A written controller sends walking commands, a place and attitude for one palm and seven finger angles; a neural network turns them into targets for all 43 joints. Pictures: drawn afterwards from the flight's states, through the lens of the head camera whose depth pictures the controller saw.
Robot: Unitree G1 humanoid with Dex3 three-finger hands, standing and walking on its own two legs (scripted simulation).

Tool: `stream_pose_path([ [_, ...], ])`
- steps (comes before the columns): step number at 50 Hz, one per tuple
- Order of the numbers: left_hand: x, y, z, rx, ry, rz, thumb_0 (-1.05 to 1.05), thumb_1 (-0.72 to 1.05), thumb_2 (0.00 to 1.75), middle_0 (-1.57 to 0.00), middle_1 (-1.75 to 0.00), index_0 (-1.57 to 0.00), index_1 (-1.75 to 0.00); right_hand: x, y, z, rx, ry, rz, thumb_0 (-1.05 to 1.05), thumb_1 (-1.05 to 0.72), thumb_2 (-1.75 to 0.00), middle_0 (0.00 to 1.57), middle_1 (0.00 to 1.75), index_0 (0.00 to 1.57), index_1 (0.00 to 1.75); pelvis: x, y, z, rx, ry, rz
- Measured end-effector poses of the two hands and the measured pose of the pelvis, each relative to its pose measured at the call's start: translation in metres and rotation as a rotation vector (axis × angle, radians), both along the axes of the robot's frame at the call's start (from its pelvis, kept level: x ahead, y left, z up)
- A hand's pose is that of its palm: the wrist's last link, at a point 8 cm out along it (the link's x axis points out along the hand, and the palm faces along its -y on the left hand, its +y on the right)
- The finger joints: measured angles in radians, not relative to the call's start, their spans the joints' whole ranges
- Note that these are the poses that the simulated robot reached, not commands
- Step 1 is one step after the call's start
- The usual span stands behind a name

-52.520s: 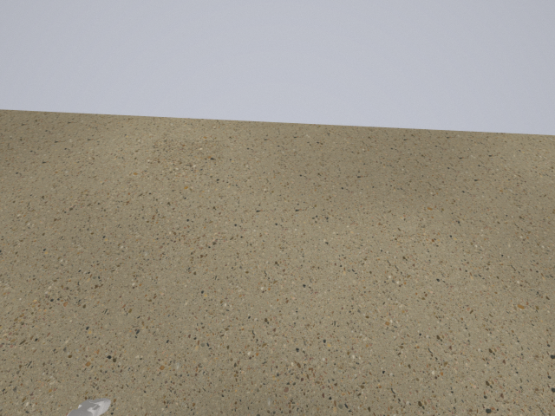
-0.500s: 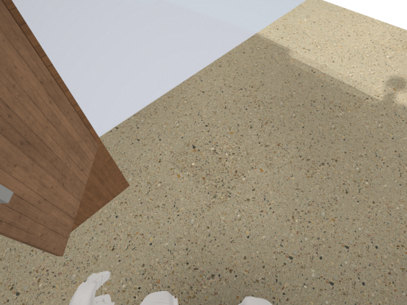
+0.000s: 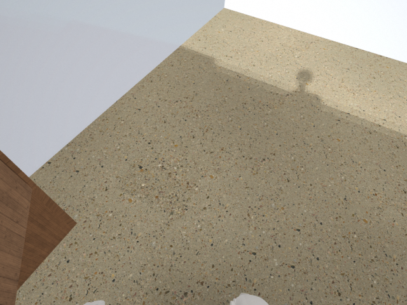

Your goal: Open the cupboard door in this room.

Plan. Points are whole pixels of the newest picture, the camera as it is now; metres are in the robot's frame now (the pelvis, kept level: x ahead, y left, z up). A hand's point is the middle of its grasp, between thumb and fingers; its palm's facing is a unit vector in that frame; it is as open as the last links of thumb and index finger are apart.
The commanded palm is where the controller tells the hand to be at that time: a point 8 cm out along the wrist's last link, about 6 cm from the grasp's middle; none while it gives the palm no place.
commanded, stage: walk to a spot facing it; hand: left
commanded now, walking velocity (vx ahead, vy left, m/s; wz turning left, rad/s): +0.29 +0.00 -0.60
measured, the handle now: out of the picture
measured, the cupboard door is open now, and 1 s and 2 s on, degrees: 44 44 44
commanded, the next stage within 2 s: turn to face it in 1.32 s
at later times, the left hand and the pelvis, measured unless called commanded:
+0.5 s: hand (144, 277) +0.19 +0.15 -0.19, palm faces -0.19 -0.97 -0.16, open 7.4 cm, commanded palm none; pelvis +0.17 -0.03 -0.01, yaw -15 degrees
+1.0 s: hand (234, 143) +0.60 -0.07 -0.17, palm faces -0.54 -0.81 -0.22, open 7.4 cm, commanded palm none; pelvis +0.37 -0.15 -0.02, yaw -30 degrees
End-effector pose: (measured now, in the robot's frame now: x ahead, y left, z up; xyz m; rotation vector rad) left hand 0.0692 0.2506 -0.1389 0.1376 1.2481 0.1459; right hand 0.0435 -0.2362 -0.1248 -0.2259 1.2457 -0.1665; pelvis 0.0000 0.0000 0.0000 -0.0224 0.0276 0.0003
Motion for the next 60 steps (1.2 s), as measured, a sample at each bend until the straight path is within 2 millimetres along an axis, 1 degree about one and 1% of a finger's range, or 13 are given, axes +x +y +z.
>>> stream_pose_path([
  [8, 0.072, -0.039, 0.0, 0.043, -0.063, -0.158, 0.01, 0.9, 0.9, -0.2, -0.29, -0.2, -0.3, -0.04, -0.041, -0.032, 0.039, 0.102, -0.169, 0.01, -0.9, -0.9, 0.2, 0.3, 0.21, 0.3, 0.031, -0.028, -0.019, 0.016, -0.002, -0.107],
  [11, 0.083, -0.049, 0.004, 0.053, -0.077, -0.151, 0.01, 0.9, 0.9, -0.2, -0.29, -0.2, -0.3, -0.031, -0.055, -0.03, 0.035, 0.144, -0.191, 0.01, -0.9, -0.9, 0.2, 0.3, 0.2, 0.3, 0.045, -0.035, -0.014, 0.013, -0.016, -0.127],
  [14, 0.086, -0.056, 0.007, 0.05, -0.027, -0.162, 0.01, 0.9, 0.9, -0.2, -0.29, -0.2, -0.3, 0.0, -0.064, -0.018, 0.025, 0.096, -0.209, 0.01, -0.9, -0.9, 0.2, 0.29, 0.2, 0.3, 0.065, -0.039, -0.006, 0.019, -0.014, -0.154],
  [19, 0.094, -0.061, 0.001, 0.018, 0.085, -0.188, 0.01, 0.9, 0.89, -0.2, -0.3, -0.2, -0.3, 0.07, -0.071, -0.002, 0.008, -0.033, -0.222, 0.01, -0.9, -0.9, 0.2, 0.29, 0.2, 0.3, 0.104, -0.041, 0.0, 0.023, -0.007, -0.201],
  [25, 0.132, -0.051, -0.023, -0.011, 0.182, -0.193, 0.01, 0.9, 0.89, -0.2, -0.3, -0.2, -0.3, 0.161, -0.064, 0.0, -0.029, -0.155, -0.207, 0.01, -0.9, -0.9, 0.2, 0.29, 0.2, 0.3, 0.167, -0.032, -0.014, 0.004, -0.012, -0.258],
  [29, 0.19, -0.048, -0.031, -0.004, 0.186, -0.257, 0.01, 0.9, 0.89, -0.2, -0.3, -0.2, -0.3, 0.183, -0.057, -0.001, -0.048, -0.186, -0.248, 0.01, -0.9, -0.9, 0.2, 0.29, 0.2, 0.3, 0.203, -0.03, -0.018, 0.005, -0.022, -0.327],
  [36, 0.336, -0.089, -0.002, -0.01, 0.005, -0.398, 0.01, 0.91, 0.9, -0.19, -0.29, -0.19, -0.29, 0.154, -0.032, -0.001, 0.02, -0.011, -0.415, 0.0, -0.91, -0.9, 0.2, 0.3, 0.21, 0.3, 0.259, -0.043, 0.002, 0.017, -0.011, -0.411],
  [40, 0.412, -0.133, 0.008, -0.013, -0.072, -0.495, 0.01, 0.91, 0.9, -0.19, -0.29, -0.19, -0.29, 0.126, -0.021, -0.005, 0.071, 0.116, -0.522, 0.01, -0.91, -0.9, 0.2, 0.3, 0.2, 0.3, 0.291, -0.06, 0.003, 0.027, -0.007, -0.453],
  [44, 0.479, -0.191, 0.011, -0.017, -0.124, -0.596, 0.01, 0.91, 0.9, -0.19, -0.29, -0.19, -0.29, 0.106, -0.012, -0.012, 0.132, 0.243, -0.619, 0.01, -0.91, -0.9, 0.2, 0.29, 0.2, 0.3, 0.324, -0.087, -0.004, 0.041, -0.009, -0.492],
  [49, 0.544, -0.266, 0.003, -0.023, -0.216, -0.673, 0.01, 0.91, 0.9, -0.19, -0.29, -0.19, -0.29, 0.102, -0.02, -0.027, 0.219, 0.38, -0.7, 0.01, -0.91, -0.9, 0.2, 0.29, 0.2, 0.3, 0.364, -0.138, -0.023, 0.042, -0.02, -0.525],
  [53, 0.55, -0.29, 0.003, -0.019, -0.188, -0.647, 0.0, 0.91, 0.9, -0.19, -0.29, -0.2, -0.29, 0.146, -0.065, -0.029, 0.21, 0.336, -0.719, 0.01, -0.9, -0.9, 0.2, 0.29, 0.2, 0.3, 0.388, -0.168, -0.017, 0.04, -0.041, -0.541],
  [56, 0.541, -0.293, 0.006, 0.001, -0.109, -0.61, -0.01, 0.92, 0.89, -0.2, -0.29, -0.2, -0.3, 0.202, -0.112, -0.025, 0.163, 0.207, -0.707, 0.01, -0.91, -0.9, 0.2, 0.29, 0.2, 0.3, 0.408, -0.187, -0.005, 0.039, -0.036, -0.556],
  [60, 0.547, -0.285, 0.012, 0.051, -0.054, -0.574, -0.03, 0.96, 0.89, -0.2, -0.3, -0.2, -0.3, 0.28, -0.168, -0.018, 0.118, 0.042, -0.666, 0.01, -0.91, -0.9, 0.19, 0.29, 0.2, 0.3, 0.438, -0.211, 0.003, 0.036, -0.027, -0.564],
])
